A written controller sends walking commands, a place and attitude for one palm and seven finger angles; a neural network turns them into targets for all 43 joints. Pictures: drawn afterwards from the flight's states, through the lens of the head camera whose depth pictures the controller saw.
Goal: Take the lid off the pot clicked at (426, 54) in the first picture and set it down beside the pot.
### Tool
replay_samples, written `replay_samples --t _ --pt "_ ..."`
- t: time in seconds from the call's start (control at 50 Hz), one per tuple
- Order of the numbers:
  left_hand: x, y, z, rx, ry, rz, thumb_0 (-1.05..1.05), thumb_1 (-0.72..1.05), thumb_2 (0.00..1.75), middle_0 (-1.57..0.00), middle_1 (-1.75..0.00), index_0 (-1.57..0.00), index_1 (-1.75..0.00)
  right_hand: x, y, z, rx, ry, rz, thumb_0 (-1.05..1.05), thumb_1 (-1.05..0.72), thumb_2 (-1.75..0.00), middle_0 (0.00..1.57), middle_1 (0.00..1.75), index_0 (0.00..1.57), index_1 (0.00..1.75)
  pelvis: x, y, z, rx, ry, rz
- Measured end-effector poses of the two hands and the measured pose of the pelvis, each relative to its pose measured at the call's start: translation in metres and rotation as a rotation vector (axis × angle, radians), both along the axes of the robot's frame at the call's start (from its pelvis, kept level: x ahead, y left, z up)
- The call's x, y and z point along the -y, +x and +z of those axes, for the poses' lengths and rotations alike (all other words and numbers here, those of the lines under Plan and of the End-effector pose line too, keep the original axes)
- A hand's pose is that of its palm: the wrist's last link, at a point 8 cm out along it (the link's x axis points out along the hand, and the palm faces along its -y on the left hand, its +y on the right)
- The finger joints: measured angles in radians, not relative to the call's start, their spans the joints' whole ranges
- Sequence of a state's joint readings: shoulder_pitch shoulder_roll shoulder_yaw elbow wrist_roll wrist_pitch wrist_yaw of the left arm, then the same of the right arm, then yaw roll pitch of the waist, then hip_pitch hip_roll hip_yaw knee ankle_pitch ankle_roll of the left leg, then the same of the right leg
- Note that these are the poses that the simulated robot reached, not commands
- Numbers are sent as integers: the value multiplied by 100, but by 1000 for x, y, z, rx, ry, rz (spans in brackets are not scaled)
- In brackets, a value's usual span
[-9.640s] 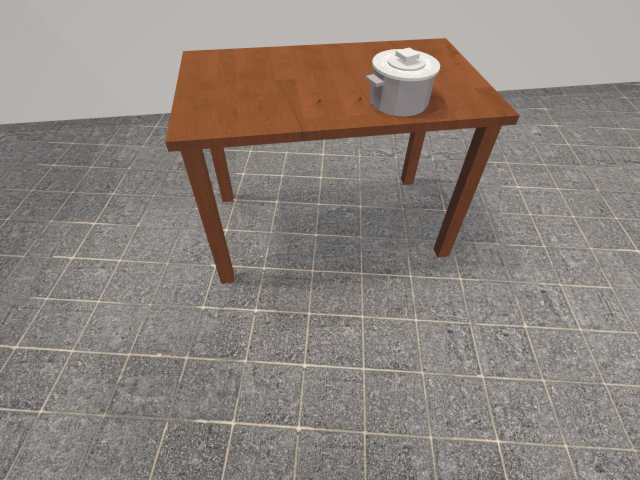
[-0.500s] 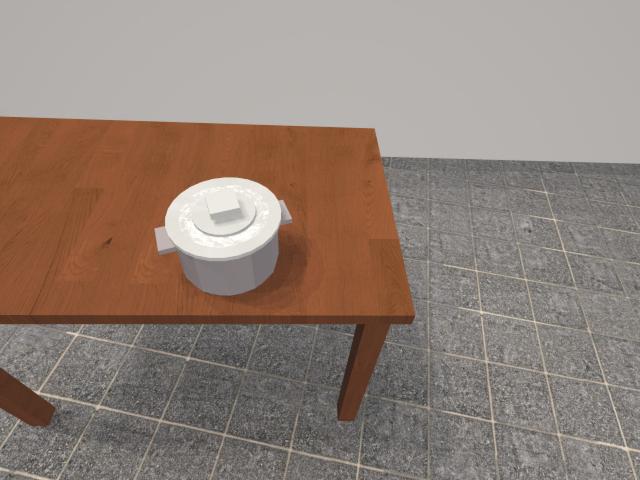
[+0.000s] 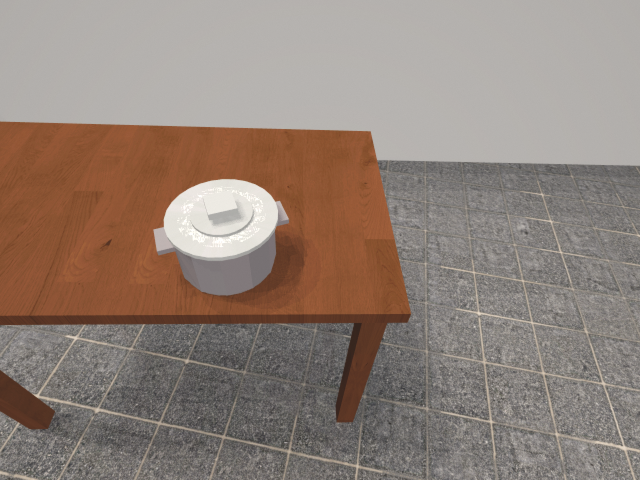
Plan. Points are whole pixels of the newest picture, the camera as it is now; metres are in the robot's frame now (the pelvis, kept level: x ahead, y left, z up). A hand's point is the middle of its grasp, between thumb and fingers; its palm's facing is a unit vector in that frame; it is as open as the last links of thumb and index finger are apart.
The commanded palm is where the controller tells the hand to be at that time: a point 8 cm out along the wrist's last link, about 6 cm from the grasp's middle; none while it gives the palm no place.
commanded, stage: shuffle to correct the standing spot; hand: left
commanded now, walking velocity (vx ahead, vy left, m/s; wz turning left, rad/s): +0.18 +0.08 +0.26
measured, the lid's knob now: (220, 204) +0.51 +0.20 +0.04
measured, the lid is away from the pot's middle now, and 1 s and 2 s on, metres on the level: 0.00 0.00 0.00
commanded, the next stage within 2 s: come to a stop and stand still in 0.32 s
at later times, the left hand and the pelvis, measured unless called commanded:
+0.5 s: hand out of the picture +0.05 +0.22 -0.18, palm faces +0.10 -0.98 -0.19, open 7.3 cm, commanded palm none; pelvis +0.06 +0.04 +0.00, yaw +4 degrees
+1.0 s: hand out of the picture +0.13 +0.22 -0.19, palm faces +0.12 -0.97 -0.21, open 7.3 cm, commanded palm none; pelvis +0.08 +0.03 -0.01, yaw +5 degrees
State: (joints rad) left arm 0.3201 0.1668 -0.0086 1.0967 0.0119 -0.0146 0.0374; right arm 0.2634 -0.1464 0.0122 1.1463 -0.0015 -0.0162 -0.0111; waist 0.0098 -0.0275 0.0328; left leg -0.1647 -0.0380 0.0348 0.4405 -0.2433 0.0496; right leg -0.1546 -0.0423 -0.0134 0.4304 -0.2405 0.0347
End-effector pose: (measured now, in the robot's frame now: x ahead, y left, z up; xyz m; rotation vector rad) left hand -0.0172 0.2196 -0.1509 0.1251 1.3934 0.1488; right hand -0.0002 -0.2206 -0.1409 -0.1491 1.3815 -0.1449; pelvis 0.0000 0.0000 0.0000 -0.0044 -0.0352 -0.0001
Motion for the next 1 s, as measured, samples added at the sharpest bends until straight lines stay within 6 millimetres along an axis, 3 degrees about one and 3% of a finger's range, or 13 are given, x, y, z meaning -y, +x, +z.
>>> replay_samples --t 0.2,0.36,0.42,0.52,0.64,0.74,0.8,0.88,1.0 --pt "-4 -10 -3 -10 8 63 0 91 90 -20 -30 -20 -30 2 -6 -8 -64 5 26 1 -91 -89 20 30 20 30 -1 7 -7 -22 -10 38" --pt "-33 -13 -17 -67 7 118 0 91 90 -21 -30 -20 -30 -2 38 -1 -5 -67 62 1 -91 -89 20 30 20 30 -25 33 -16 -27 4 62" --pt "-43 9 -11 -69 10 83 0 91 90 -20 -30 -20 -30 -11 47 4 26 -68 48 1 -91 -89 20 30 20 30 -32 44 -10 -27 5 54" --pt "-52 70 1 39 16 63 0 91 90 -20 -30 -20 -30 -33 53 6 -19 -26 52 1 -91 -89 20 30 20 30 -38 64 -2 -36 13 65" --pt "-46 140 8 149 26 49 0 91 90 -20 -30 -20 -30 -55 72 -4 -59 35 60 1 -91 -89 20 30 20 30 -38 86 -1 -26 18 88" --pt "-37 175 6 204 48 42 0 91 90 -20 -30 -20 -30 -56 102 -22 -43 73 34 1 -91 -89 21 30 20 30 -28 105 -12 -16 30 87" --pt "-34 177 5 200 59 36 0 91 90 -20 -30 -20 -30 -44 117 -27 -33 54 16 2 -92 -89 21 30 20 30 -24 107 -15 -19 20 98" --pt "-33 166 3 180 60 43 0 91 90 -21 -30 -20 -30 -28 131 -20 -2 16 23 2 -93 -89 21 30 20 30 -22 99 -13 -19 25 104" --pt "-46 138 -5 147 50 65 0 92 90 -21 -30 -20 -30 -18 127 -10 59 -36 40 1 -92 -89 20 30 20 30 -29 83 -14 7 40 87"
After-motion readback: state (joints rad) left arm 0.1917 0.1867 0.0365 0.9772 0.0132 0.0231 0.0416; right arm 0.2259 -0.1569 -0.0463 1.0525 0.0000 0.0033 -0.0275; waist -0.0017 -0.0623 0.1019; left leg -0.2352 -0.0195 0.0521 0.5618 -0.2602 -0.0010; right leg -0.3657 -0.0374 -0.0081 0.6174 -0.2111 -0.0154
